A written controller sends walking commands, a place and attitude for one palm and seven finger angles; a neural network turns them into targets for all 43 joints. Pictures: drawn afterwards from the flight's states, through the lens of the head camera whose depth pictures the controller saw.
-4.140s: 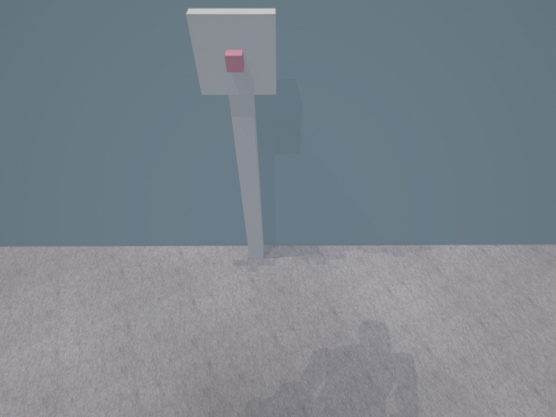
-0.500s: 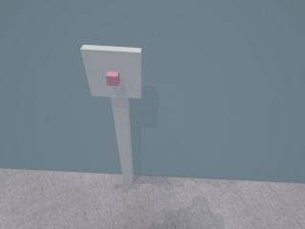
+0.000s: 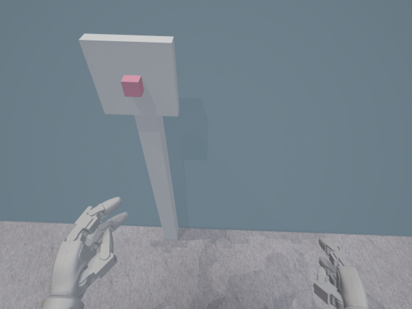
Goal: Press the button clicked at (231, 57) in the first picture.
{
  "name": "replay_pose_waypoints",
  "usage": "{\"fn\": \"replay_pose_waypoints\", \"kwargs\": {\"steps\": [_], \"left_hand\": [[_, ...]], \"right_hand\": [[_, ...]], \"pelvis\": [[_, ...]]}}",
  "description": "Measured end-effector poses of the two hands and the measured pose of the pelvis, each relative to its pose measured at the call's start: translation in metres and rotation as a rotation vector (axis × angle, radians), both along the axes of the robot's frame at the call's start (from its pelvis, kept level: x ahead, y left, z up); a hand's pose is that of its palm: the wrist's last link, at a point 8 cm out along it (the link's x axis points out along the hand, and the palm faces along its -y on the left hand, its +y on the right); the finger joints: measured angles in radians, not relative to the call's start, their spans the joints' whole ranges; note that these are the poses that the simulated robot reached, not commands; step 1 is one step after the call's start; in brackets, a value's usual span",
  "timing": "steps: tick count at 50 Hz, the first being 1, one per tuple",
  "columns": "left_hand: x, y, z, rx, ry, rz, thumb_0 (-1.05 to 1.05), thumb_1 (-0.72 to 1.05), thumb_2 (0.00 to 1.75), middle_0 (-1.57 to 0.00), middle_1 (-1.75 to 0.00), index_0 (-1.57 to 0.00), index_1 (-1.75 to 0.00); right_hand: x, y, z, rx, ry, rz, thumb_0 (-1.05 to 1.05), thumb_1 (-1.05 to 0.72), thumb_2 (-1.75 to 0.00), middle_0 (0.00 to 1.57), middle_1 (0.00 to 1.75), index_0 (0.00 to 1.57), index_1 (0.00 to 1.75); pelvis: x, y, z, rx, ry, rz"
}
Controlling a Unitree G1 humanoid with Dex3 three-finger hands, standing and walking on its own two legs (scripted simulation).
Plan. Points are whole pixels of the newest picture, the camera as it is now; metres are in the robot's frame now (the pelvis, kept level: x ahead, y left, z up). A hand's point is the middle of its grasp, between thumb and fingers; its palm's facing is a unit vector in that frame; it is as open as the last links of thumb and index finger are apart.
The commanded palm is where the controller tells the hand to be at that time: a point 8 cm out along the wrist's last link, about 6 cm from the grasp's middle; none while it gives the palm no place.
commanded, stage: raise the hand and make a fist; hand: left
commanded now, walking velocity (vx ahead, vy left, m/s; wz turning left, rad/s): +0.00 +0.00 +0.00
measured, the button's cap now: (133, 85) +0.53 +0.18 +0.18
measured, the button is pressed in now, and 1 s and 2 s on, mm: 0 0 0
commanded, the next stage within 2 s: aim a knuckle at the button in 1.70 s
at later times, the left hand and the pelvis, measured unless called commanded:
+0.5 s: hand (90, 253) +0.21 +0.20 +0.07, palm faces -0.01 -1.00 -0.04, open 3.2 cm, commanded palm +0.16 +0.25 +0.08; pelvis +0.03 -0.01 +0.00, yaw +1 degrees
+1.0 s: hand (66, 224) +0.23 +0.22 +0.13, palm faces +0.02 -1.00 -0.06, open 3.1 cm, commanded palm +0.20 +0.28 +0.14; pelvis +0.03 +0.02 +0.02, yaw +2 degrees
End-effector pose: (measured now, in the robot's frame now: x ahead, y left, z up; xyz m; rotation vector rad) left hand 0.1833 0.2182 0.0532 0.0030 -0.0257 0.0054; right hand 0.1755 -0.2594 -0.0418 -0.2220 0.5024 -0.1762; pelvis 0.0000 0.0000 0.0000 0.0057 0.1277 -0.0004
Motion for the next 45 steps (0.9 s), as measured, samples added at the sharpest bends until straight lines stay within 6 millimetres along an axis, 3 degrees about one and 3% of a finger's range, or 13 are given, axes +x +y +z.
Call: {"fn": "replay_pose_waypoints", "kwargs": {"steps": [3,6,9,11,15,19,24,29,36,45], "left_hand": [[-0.015,-0.005,-0.026,-0.02,0.077,-0.053,0.0,0.92,0.9,-0.46,-0.59,-0.47,-0.59],[-0.038,0.004,-0.041,-0.035,0.177,0.021,0.01,0.91,0.9,-0.55,-0.68,-0.55,-0.68],[-0.052,0.016,-0.034,-0.004,0.17,0.114,0.01,0.9,0.9,-0.63,-0.76,-0.63,-0.76],[-0.051,0.021,-0.021,0.029,0.111,0.128,0.02,0.9,0.9,-0.68,-0.82,-0.68,-0.82],[-0.031,0.022,-0.003,0.062,0.029,0.051,0.02,0.9,0.9,-0.79,-0.94,-0.79,-0.94],[-0.007,0.022,0.004,0.045,0.082,-0.034,0.01,0.9,0.9,-0.9,-1.06,-0.9,-1.06],[0.002,0.032,0.016,0.032,0.13,-0.018,0.01,0.9,0.9,-1.04,-1.21,-1.04,-1.21],[0.002,0.04,0.028,0.04,0.085,0.002,0.01,0.9,0.9,-1.17,-1.35,-1.17,-1.35],[0.008,0.041,0.037,0.037,0.04,-0.016,0.01,0.9,0.9,-1.26,-1.46,-1.26,-1.46],[0.018,0.051,0.062,0.054,-0.006,0.005,0.01,0.9,0.9,-1.3,-1.49,-1.3,-1.49]], "right_hand": [[0.04,-0.005,0.015,-0.029,-0.093,0.027,0.01,-0.91,-0.9,0.2,0.3,0.2,0.3],[0.07,-0.002,0.022,-0.052,-0.128,0.061,0.01,-0.91,-0.9,0.2,0.3,0.2,0.3],[0.088,0.009,0.017,-0.055,-0.11,0.104,0.01,-0.91,-0.9,0.19,0.3,0.2,0.3],[0.093,0.018,0.007,-0.047,-0.079,0.138,0.01,-0.91,-0.9,0.19,0.3,0.2,0.3],[0.086,0.035,-0.019,0.008,0.008,0.167,0.01,-0.91,-0.9,0.2,0.3,0.2,0.3],[0.06,0.045,-0.035,0.081,0.099,0.121,0.01,-0.91,-0.9,0.2,0.3,0.2,0.3],[0.027,0.042,-0.036,0.105,0.163,0.039,0.02,-0.9,-0.9,0.2,0.3,0.2,0.3],[0.008,0.029,-0.029,0.058,0.176,0.003,0.02,-0.9,-0.9,0.2,0.3,0.2,0.3],[0.011,0.022,-0.009,0.001,0.116,-0.009,0.02,-0.91,-0.9,0.2,0.3,0.2,0.3],[0.033,0.049,0.015,0.031,0.006,0.054,0.02,-0.91,-0.9,0.2,0.3,0.2,0.3]], "pelvis": [[0.007,-0.006,-0.013,0.0,0.025,-0.001],[0.017,-0.012,-0.019,-0.01,0.044,0.011],[0.024,-0.016,-0.022,-0.03,0.059,0.032],[0.026,-0.018,-0.024,-0.042,0.069,0.046],[0.027,-0.018,-0.025,-0.057,0.083,0.058],[0.03,-0.016,-0.016,-0.051,0.084,0.048],[0.035,-0.009,-0.004,-0.039,0.075,0.03],[0.034,-0.001,0.001,-0.04,0.061,0.025],[0.031,0.009,0.004,-0.046,0.03,0.025],[0.031,0.016,0.014,-0.051,-0.023,0.03]]}}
